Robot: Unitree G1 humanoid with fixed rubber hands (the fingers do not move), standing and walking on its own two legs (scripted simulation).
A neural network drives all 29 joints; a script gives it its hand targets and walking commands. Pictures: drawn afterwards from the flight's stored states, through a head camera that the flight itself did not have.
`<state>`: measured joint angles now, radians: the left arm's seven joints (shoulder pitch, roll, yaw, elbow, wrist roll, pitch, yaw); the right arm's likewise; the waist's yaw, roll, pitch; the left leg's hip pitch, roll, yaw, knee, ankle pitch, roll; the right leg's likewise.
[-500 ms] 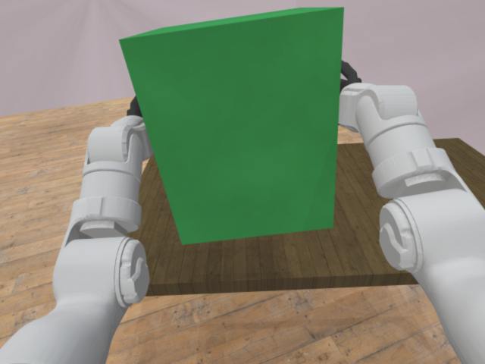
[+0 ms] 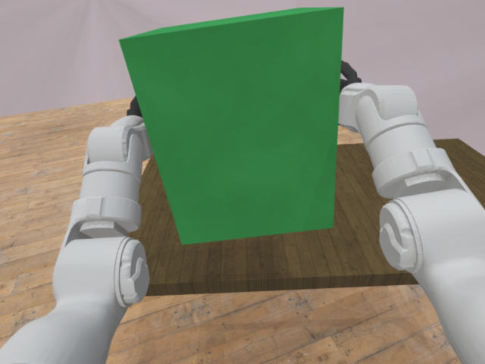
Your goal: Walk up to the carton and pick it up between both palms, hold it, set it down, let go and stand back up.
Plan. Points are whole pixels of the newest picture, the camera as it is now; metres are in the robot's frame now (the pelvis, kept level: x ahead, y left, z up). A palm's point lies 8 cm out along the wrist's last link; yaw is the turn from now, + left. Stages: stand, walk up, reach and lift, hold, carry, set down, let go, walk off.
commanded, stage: hold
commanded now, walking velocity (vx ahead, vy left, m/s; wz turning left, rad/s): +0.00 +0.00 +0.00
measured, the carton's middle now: (242, 122) +0.40 +0.00 +0.29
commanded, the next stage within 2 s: set down in 0.52 s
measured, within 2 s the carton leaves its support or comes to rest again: neither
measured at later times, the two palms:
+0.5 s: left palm (139, 131) +0.38 +0.16 +0.30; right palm (348, 103) +0.38 -0.16 +0.32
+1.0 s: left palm (151, 133) +0.43 +0.16 +0.27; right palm (338, 104) +0.44 -0.16 +0.30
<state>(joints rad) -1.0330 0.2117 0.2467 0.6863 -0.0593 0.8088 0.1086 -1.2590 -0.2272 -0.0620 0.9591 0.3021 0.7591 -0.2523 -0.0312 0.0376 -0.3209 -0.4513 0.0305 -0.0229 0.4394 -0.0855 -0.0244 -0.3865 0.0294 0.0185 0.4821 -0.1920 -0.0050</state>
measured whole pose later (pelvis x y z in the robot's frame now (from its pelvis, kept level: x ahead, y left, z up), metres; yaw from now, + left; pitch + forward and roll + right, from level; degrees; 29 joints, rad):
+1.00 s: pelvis +0.02 -0.02 +0.00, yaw +0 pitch +5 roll +0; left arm -1.02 0.13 0.35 0.70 0.10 0.62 0.11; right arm -1.25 -0.23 -0.07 1.13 0.30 0.44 -0.16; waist -0.02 -0.03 -0.26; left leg -0.38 0.03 -0.02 0.38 -0.09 -0.05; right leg -0.34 0.03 0.02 0.47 -0.22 -0.01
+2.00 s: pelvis +0.04 -0.02 +0.01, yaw +0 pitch +4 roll +1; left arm -0.87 0.09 0.29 0.65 0.09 0.55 0.14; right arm -1.11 -0.21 0.02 1.11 0.31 0.33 -0.12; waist 0.01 0.00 -0.21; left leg -0.33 0.04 -0.02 0.38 -0.13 -0.06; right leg -0.28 0.04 0.02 0.45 -0.25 -0.02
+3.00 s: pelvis +0.06 -0.04 +0.01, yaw +0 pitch +6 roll +1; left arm -0.79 0.02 0.32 0.65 0.13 0.43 0.17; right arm -1.02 -0.21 0.00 1.15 0.28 0.18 -0.06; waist 0.07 0.00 -0.17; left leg -0.32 0.06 -0.02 0.34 -0.13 -0.08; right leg -0.29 0.06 0.02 0.45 -0.27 -0.03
